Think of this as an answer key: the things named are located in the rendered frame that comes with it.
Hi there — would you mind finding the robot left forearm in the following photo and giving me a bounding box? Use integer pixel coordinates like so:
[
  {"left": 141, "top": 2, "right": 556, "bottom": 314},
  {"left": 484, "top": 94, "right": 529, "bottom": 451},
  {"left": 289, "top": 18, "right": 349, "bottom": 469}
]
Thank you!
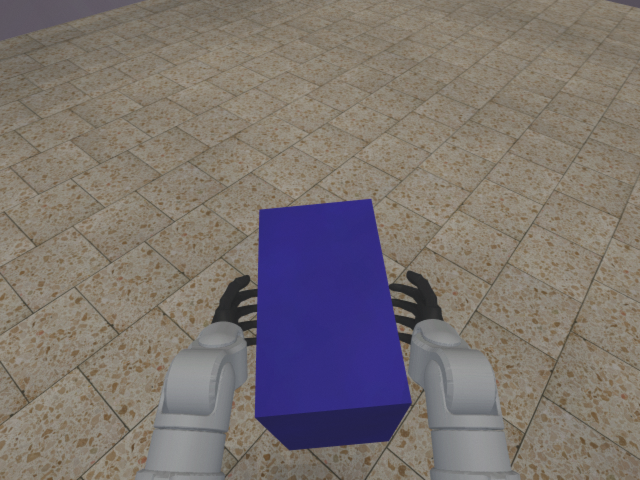
[{"left": 135, "top": 321, "right": 248, "bottom": 480}]

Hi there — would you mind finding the robot right hand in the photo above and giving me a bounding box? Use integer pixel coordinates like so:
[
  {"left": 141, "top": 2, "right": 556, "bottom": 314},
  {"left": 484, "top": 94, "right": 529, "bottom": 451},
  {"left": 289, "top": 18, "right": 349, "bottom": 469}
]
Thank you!
[{"left": 389, "top": 271, "right": 444, "bottom": 345}]

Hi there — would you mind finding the robot right forearm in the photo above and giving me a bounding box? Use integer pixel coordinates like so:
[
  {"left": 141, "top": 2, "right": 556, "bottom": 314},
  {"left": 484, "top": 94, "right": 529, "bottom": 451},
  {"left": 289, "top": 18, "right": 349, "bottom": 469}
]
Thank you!
[{"left": 408, "top": 319, "right": 521, "bottom": 480}]

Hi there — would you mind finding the robot left hand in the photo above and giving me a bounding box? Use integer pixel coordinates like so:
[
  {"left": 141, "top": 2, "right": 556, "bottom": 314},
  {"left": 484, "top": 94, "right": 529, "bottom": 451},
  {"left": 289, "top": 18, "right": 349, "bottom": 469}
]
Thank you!
[{"left": 211, "top": 275, "right": 258, "bottom": 346}]

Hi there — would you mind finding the carton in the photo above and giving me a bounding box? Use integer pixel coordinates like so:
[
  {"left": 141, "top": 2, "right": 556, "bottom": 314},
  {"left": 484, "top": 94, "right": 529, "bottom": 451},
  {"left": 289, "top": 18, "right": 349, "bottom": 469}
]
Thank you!
[{"left": 255, "top": 199, "right": 412, "bottom": 450}]

